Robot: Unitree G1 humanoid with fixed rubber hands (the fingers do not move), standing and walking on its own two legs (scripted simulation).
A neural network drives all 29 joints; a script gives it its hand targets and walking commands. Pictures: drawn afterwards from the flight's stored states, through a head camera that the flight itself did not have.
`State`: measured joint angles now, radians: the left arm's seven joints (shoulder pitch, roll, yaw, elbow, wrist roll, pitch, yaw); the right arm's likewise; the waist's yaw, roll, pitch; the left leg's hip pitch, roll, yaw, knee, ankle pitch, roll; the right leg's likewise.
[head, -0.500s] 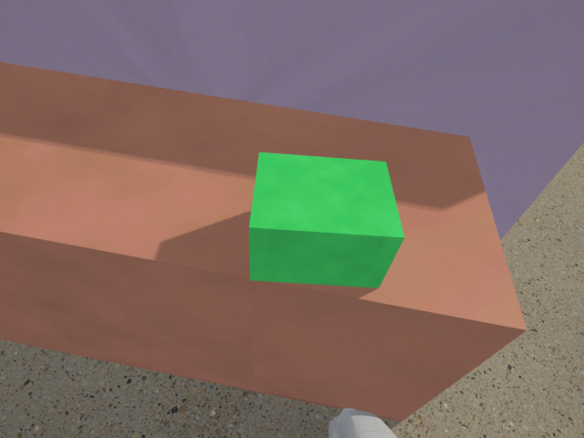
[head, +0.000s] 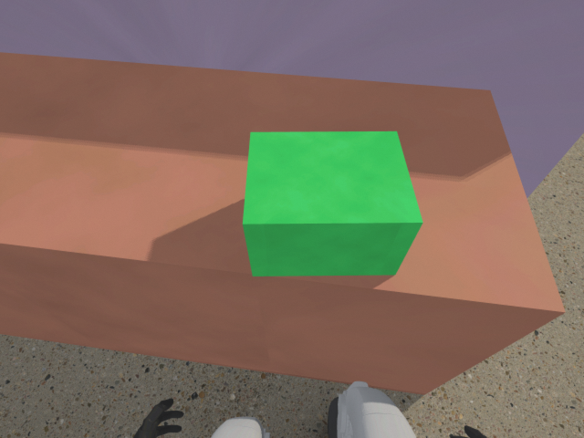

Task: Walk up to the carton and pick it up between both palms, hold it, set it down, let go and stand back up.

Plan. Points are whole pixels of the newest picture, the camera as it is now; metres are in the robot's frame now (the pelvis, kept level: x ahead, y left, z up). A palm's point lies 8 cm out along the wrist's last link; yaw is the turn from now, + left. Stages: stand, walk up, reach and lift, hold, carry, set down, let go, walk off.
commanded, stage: walk up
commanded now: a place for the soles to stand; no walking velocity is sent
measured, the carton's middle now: (323, 204) +0.44 -0.01 +0.03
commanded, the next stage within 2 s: reach and lift in 1.74 s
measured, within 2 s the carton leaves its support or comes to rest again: neither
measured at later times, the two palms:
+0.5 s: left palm out of the picture +0.05 +0.19 -0.10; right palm out of the picture +0.06 -0.25 -0.11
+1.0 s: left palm out of the picture +0.02 +0.22 -0.11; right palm out of the picture -0.01 -0.27 -0.10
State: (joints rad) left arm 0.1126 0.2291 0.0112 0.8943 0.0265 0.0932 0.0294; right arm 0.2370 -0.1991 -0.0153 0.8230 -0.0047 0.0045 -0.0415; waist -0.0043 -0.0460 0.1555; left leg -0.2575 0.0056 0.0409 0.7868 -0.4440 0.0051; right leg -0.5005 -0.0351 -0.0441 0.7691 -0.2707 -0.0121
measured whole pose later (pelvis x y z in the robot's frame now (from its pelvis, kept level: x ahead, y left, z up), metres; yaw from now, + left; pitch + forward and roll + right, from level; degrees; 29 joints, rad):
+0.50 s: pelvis -0.01 -0.03 +0.02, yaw +1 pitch -2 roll +0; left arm 0.22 0.17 -0.03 0.94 0.00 0.02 -0.01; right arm 0.27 -0.18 0.02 0.87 -0.02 0.00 -0.01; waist 0.00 0.03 0.04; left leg -0.22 0.04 0.00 0.58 -0.32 -0.04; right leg -0.25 -0.02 0.01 0.61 -0.32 0.01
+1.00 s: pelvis -0.02 -0.02 +0.03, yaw -2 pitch -2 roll +1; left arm 0.23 0.23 -0.03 1.03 0.00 0.00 0.01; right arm 0.26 -0.22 0.02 1.01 0.00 0.00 -0.02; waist 0.00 -0.03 0.09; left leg -0.20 0.04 0.05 0.51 -0.27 -0.03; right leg -0.25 -0.01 0.07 0.54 -0.26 0.02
